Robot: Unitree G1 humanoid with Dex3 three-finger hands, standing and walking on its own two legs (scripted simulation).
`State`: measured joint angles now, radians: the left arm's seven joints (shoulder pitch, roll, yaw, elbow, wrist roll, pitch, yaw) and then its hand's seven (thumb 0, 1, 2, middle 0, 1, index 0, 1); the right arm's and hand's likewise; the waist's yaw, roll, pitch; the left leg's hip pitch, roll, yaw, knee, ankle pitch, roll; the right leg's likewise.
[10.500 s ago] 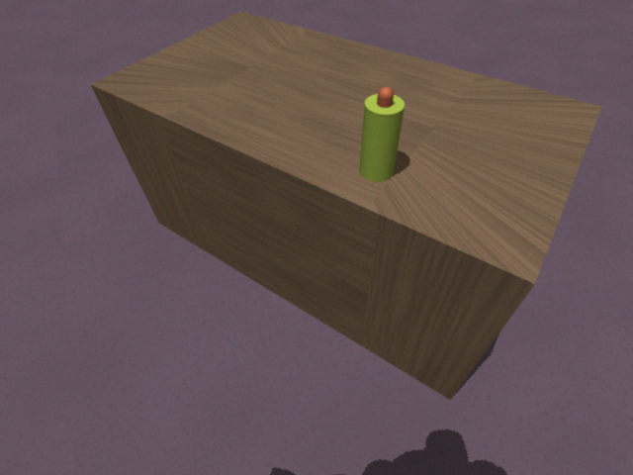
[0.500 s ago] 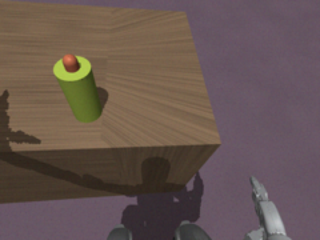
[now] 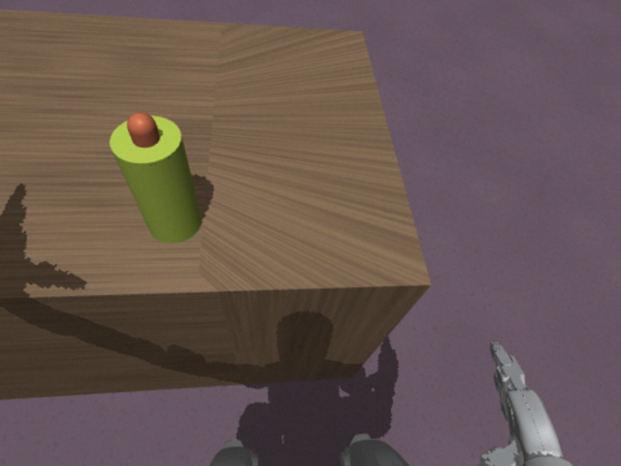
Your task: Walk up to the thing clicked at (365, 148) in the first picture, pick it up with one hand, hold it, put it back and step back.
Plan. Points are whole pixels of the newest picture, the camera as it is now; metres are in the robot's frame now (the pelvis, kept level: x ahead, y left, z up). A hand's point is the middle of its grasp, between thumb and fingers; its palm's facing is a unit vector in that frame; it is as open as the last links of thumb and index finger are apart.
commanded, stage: go down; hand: left
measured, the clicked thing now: (160, 177) +0.49 +0.19 +0.04
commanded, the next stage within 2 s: approach in 0.20 s
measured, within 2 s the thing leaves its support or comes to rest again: neither
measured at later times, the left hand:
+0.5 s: hand out of the picture +0.40 +0.38 +0.09, palm faces +0.21 -0.98 +0.01, open 17.6 cm
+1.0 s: hand (129, 205) +0.47 +0.24 +0.00, palm faces +0.17 -0.99 +0.03, open 17.4 cm
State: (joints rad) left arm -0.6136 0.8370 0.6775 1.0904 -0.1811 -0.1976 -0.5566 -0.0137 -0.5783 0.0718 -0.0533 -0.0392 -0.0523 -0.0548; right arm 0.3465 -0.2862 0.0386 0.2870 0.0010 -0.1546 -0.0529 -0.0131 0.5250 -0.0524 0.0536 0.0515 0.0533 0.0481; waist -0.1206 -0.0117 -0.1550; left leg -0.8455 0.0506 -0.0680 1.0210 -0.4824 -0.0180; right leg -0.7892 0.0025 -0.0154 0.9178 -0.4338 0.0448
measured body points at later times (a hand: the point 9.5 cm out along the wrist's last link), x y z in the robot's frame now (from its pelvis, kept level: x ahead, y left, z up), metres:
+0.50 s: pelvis -0.01 +0.00 -0.01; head +0.08 +0.05 +0.43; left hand +0.38 +0.43 +0.09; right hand +0.15 -0.25 -0.03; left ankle +0.00 +0.12 -0.68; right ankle +0.00 -0.16 -0.68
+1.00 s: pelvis -0.02 +0.01 -0.04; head +0.11 +0.05 +0.39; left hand +0.46 +0.29 +0.00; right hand +0.12 -0.26 -0.04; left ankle +0.00 +0.12 -0.68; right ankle +0.00 -0.16 -0.68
